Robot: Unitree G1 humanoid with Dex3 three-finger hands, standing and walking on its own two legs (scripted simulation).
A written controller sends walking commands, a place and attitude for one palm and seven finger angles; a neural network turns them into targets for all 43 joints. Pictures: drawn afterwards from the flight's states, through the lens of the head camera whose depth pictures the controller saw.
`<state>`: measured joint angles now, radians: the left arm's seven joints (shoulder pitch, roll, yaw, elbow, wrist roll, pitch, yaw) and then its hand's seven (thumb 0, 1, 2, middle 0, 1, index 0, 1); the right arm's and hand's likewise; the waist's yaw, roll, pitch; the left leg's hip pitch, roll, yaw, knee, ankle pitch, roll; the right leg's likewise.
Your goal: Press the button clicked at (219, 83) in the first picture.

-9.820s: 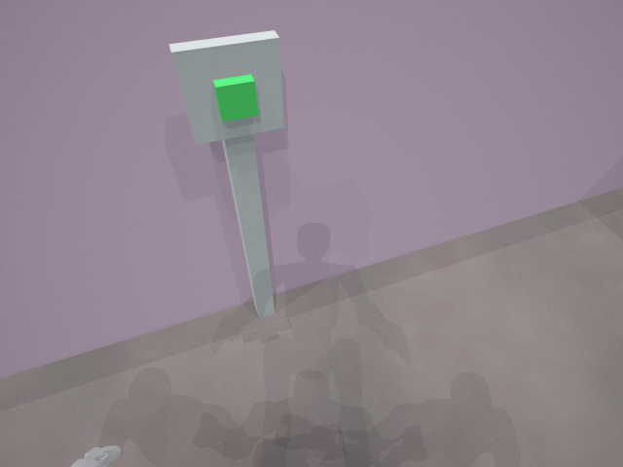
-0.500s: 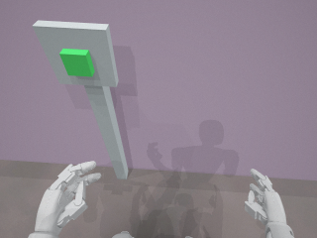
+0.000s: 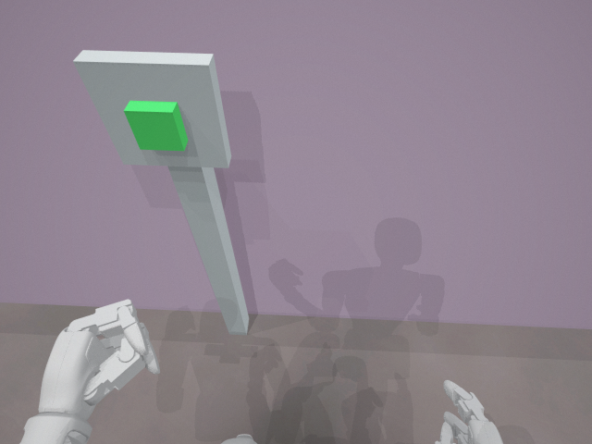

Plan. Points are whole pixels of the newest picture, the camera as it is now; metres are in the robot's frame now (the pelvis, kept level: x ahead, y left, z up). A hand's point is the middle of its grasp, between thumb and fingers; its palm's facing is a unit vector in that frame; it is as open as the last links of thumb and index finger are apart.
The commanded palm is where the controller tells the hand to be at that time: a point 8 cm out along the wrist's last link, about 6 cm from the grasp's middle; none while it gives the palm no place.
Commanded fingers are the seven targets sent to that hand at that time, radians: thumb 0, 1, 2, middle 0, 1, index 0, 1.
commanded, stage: raise the hand and make a fist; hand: left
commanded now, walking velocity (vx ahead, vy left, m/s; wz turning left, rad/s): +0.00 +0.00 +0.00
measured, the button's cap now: (158, 125) +0.50 +0.23 +0.16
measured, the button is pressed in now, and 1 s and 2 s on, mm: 0 0 0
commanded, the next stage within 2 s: aim a knuckle at the button in 1.12 s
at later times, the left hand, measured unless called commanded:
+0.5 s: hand (107, 315) +0.23 +0.21 +0.13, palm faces +0.05 -1.00 -0.08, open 3.1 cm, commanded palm +0.20 +0.26 +0.14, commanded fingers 0.00 0.90 0.90 -1.30 -1.50 -1.30 -1.50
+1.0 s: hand (108, 288) +0.25 +0.21 +0.15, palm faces +0.05 -1.00 -0.06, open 3.1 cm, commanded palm +0.22 +0.26 +0.16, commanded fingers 0.00 0.90 0.90 -1.30 -1.50 -1.30 -1.50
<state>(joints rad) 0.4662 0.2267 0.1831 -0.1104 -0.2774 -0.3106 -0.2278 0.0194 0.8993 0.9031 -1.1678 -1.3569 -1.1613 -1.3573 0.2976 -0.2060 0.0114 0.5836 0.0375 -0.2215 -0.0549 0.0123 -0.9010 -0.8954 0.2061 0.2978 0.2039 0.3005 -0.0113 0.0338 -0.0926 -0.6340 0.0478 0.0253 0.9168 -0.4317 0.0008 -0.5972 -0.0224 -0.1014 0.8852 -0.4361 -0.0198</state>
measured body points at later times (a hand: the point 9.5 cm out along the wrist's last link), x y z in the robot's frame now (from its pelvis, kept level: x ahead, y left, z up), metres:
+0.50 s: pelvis +0.02 +0.01 +0.02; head +0.02 +0.00 +0.47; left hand +0.22 +0.26 +0.13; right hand +0.22 -0.20 -0.04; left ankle +0.02 +0.12 -0.69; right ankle +0.01 -0.11 -0.69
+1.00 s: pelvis +0.02 -0.01 +0.04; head +0.00 -0.02 +0.48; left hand +0.24 +0.26 +0.16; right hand +0.20 -0.24 -0.03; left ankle +0.02 +0.12 -0.69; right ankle +0.01 -0.11 -0.69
